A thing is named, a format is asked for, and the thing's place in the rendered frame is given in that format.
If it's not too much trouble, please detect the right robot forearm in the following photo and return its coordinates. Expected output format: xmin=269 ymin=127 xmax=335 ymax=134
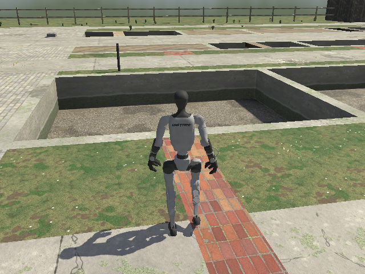
xmin=204 ymin=138 xmax=216 ymax=163

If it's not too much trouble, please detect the robot right hand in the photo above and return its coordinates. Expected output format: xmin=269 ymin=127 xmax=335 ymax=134
xmin=205 ymin=161 xmax=218 ymax=174

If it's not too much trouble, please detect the robot left hand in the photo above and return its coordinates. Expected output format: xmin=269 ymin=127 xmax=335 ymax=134
xmin=148 ymin=159 xmax=161 ymax=172

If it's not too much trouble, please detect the right robot upper arm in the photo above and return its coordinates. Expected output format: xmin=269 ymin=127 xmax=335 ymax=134
xmin=193 ymin=115 xmax=209 ymax=147

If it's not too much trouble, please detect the left robot upper arm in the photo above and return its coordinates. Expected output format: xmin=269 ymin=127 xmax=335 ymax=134
xmin=154 ymin=115 xmax=170 ymax=147

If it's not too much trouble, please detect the left robot forearm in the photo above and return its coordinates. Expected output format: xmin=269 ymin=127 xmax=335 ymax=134
xmin=149 ymin=138 xmax=160 ymax=161

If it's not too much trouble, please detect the right robot thigh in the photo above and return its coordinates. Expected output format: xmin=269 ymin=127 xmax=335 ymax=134
xmin=190 ymin=158 xmax=201 ymax=189

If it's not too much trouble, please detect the robot torso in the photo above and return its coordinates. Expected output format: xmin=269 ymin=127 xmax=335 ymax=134
xmin=169 ymin=112 xmax=195 ymax=171

